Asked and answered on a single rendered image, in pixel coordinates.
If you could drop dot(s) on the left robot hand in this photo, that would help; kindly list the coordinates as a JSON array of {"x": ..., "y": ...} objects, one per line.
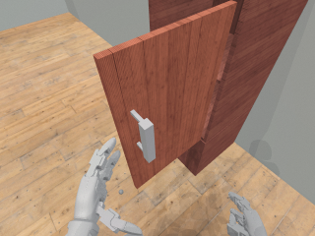
[{"x": 92, "y": 187}]

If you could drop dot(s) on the cupboard door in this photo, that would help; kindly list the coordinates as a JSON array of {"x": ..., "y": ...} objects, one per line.
[{"x": 167, "y": 75}]

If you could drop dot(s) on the handle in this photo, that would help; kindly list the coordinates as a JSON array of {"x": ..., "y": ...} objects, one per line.
[{"x": 147, "y": 135}]

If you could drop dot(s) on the right robot hand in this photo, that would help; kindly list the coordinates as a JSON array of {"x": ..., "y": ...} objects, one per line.
[{"x": 249, "y": 222}]

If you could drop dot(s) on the robot left forearm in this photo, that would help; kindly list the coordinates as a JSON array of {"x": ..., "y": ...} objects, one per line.
[{"x": 82, "y": 227}]

